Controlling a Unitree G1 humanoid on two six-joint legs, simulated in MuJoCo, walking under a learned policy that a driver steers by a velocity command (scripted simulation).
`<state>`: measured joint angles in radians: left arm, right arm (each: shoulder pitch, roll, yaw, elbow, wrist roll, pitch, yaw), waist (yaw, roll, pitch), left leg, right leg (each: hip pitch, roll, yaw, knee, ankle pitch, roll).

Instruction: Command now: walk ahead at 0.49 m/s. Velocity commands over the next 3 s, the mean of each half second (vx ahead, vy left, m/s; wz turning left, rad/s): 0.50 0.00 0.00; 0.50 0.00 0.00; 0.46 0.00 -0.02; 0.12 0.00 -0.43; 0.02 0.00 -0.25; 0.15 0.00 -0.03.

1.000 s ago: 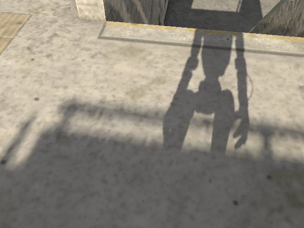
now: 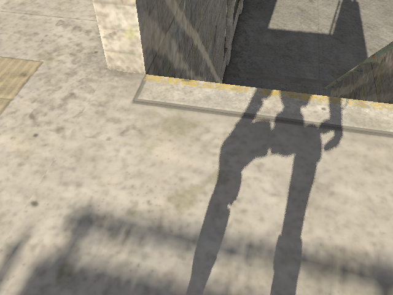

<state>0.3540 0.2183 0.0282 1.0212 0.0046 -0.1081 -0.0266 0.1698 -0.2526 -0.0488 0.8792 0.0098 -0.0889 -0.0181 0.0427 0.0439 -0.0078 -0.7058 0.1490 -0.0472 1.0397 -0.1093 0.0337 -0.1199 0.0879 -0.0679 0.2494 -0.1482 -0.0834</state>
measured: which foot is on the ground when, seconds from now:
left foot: up 0.00-0.24, down 0.26-0.86, up 0.88-1.00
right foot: down 0.00-0.26, up 0.28-0.82, down 0.84-1.00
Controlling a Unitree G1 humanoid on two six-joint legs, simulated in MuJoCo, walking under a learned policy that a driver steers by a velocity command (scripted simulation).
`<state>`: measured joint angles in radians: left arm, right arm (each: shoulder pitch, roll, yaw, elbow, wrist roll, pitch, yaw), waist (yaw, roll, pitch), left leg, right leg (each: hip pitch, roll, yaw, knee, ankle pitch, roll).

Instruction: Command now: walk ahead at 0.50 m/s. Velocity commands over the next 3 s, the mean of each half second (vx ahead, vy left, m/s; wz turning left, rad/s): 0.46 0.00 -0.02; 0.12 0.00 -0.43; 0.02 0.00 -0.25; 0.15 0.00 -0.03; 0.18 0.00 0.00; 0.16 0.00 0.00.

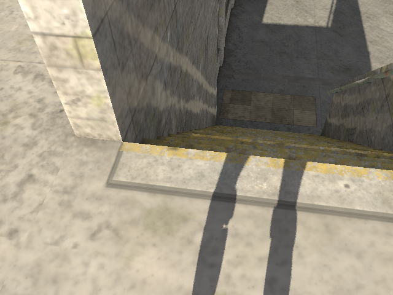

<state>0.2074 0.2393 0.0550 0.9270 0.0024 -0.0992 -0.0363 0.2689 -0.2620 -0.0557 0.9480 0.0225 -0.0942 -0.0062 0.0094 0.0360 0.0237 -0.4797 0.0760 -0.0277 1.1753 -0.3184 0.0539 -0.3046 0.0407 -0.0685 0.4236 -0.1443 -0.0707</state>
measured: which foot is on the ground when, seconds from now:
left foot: up 0.00-0.40, down 0.42-0.94, up 0.96-1.00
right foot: down 0.00-0.42, up 0.44-0.92, down 0.94-1.00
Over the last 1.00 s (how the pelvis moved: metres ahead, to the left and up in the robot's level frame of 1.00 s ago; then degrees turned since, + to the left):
0.56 0.00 -0.01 0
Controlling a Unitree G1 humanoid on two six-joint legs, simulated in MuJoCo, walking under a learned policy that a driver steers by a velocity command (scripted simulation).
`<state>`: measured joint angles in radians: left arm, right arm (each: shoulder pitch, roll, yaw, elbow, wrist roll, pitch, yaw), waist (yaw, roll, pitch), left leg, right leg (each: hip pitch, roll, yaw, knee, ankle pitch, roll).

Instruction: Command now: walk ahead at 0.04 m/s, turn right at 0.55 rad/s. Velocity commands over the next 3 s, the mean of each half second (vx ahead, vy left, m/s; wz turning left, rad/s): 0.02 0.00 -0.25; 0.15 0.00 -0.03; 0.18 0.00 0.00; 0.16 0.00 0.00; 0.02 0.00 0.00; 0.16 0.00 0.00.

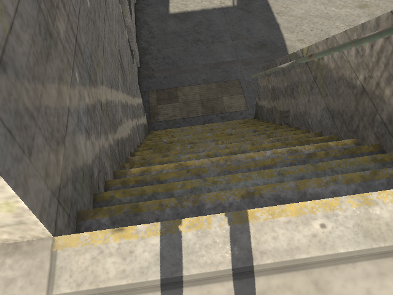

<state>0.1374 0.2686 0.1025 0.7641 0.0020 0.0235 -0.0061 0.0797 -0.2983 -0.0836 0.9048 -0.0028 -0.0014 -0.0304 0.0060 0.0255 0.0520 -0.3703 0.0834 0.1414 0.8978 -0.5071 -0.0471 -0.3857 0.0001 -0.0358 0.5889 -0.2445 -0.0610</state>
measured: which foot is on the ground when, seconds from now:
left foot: up 0.00-0.36, down 0.38-0.92, up 0.94-1.00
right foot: down 0.00-1.00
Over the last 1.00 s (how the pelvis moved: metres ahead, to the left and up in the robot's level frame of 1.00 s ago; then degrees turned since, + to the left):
0.37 0.02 -0.01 -17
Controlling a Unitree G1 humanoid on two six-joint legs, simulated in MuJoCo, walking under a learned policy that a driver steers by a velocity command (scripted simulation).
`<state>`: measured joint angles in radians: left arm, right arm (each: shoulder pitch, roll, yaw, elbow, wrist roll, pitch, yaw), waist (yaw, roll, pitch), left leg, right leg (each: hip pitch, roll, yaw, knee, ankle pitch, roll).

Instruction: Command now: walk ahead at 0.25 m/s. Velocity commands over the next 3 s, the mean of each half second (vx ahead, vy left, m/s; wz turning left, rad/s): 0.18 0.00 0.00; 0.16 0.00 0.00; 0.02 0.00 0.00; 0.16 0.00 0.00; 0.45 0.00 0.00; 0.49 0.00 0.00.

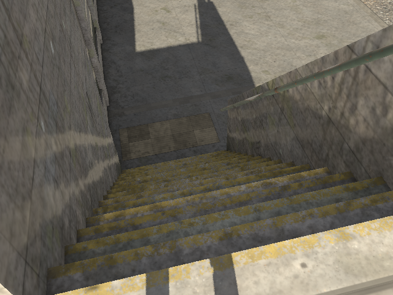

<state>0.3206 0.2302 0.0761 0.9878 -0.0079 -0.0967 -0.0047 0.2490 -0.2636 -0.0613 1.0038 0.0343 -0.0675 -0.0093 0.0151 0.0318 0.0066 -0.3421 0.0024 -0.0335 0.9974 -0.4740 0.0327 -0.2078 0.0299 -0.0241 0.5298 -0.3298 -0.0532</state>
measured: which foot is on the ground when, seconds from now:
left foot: up 0.00-0.24, down 0.26-0.64, up 0.66-0.92, down 0.94-1.00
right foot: down 0.00-0.30, up 0.32-0.62, down 0.64-1.00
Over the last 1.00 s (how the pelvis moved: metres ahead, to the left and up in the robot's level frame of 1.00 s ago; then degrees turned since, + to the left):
0.09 -0.01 0.00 -6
